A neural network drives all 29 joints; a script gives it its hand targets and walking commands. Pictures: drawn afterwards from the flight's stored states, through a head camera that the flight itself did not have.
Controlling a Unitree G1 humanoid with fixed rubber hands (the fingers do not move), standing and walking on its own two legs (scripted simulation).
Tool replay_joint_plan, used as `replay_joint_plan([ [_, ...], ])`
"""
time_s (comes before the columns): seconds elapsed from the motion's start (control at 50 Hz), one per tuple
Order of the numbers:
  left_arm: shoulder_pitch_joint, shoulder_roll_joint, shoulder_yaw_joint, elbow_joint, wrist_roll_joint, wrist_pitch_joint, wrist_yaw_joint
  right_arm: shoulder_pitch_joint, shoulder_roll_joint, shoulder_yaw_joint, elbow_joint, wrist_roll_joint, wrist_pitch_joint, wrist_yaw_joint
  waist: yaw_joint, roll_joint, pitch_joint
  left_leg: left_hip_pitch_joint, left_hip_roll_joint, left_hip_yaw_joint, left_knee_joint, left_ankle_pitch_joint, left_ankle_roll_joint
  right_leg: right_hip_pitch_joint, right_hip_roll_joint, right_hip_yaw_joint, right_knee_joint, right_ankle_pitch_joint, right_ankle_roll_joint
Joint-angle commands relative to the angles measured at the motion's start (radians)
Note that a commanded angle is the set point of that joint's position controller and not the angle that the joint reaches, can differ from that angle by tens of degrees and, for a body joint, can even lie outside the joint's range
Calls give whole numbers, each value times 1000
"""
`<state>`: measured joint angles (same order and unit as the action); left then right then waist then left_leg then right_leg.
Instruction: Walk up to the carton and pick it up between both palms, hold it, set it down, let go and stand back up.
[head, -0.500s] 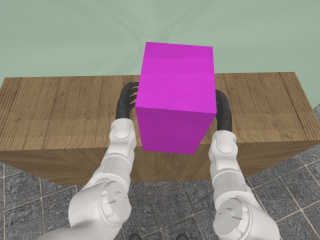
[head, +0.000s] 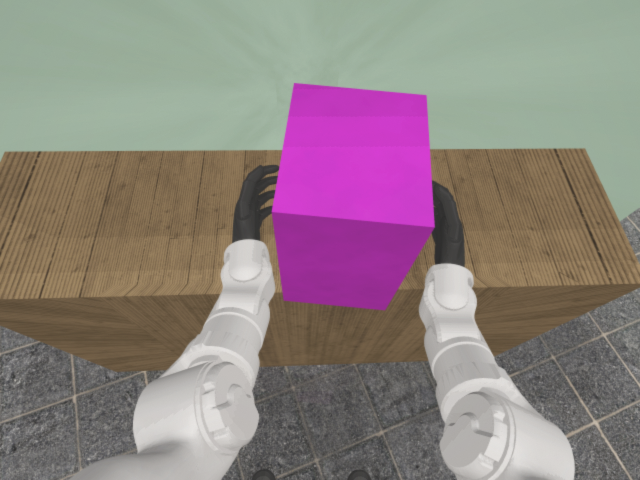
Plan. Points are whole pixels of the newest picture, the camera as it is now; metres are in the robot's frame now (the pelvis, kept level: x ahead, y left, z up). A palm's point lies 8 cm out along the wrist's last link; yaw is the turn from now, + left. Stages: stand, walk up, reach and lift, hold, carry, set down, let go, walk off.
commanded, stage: reach and lift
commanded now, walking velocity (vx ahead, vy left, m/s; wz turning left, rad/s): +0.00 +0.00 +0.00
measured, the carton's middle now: (345, 211) +0.48 -0.01 -0.01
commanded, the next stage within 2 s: none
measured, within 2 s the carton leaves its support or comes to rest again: leaves its support in 0.96 s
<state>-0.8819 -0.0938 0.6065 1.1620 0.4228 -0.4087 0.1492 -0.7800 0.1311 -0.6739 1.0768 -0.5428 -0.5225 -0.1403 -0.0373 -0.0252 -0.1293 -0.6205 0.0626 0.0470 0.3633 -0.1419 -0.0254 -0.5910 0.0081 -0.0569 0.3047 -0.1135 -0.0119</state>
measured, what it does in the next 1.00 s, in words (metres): stands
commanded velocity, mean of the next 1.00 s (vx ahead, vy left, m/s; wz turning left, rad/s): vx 0.00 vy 0.00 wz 0.00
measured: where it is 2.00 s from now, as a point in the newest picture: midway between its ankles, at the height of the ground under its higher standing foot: outside the picture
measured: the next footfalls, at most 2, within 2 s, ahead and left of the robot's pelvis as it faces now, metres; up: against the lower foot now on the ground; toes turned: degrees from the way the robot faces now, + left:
none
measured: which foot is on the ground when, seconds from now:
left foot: down 0.00-1.00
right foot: down 0.00-1.00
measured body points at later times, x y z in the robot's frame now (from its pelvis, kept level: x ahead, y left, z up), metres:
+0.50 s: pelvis +0.00 +0.01 -0.01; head +0.11 +0.01 +0.43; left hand +0.45 +0.11 +0.00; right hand +0.42 -0.14 +0.01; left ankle -0.01 +0.13 -0.74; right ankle -0.01 -0.11 -0.74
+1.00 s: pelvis -0.01 +0.01 -0.02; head +0.04 +0.01 +0.43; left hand +0.40 +0.13 +0.01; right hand +0.40 -0.12 +0.03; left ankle -0.01 +0.13 -0.74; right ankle -0.01 -0.12 -0.74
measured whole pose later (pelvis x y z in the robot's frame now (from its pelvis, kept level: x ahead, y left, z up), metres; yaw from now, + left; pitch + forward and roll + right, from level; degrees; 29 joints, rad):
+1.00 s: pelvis -0.01 +0.01 -0.02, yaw +1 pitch +20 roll -3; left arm -0.74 -0.03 0.13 1.25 -0.07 -0.33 0.27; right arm -0.71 0.01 -0.09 1.08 -0.05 -0.22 -0.27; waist -0.04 0.07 -0.27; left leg -0.71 0.06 -0.01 0.64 -0.27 -0.02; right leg -0.65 0.02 -0.04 0.54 -0.23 0.01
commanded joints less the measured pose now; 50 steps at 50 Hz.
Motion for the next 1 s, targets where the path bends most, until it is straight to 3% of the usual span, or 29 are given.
replay_joint_plan([
  [0.0, -480, -507, -313, 113, 65, -16, -158, -542, 526, 380, 93, -104, -70, 162, 24, 52, -828, 135, -28, 68, 11, 332, -7, 659, -10, -19, 158, 766, 19],
  [0.34, -550, -493, -419, 234, -96, -52, -161, -628, 509, 529, 147, 24, -35, 154, 36, 42, -896, 108, -39, 49, 64, 289, -3, 593, 11, -3, 200, 759, 27],
  [0.54, -589, -517, -534, 219, -227, -70, -155, -651, 553, 673, 106, 150, 24, 137, 28, 46, -958, 114, -47, 16, 145, 339, -10, 556, 32, 13, 261, 790, 35],
  [0.78, -659, -615, -709, -18, -341, -39, -136, -690, 640, 863, -142, 327, 128, 104, -10, 67, -1010, 227, -57, -53, 258, 475, -35, 470, 68, 17, 311, 758, 44],
  [0.88, -707, -669, -787, -185, -368, 0, -121, -706, 681, 936, -267, 401, 186, 86, -29, 68, -1038, 311, -64, -81, 290, 507, -46, 430, 83, 15, 310, 707, 48],
  [0.98, -806, -710, -863, -379, -398, 54, -104, -726, 719, 975, -355, 464, 268, 72, -54, 71, -1041, 362, -77, -94, 299, 441, -55, 414, 91, 16, 300, 607, 48],
])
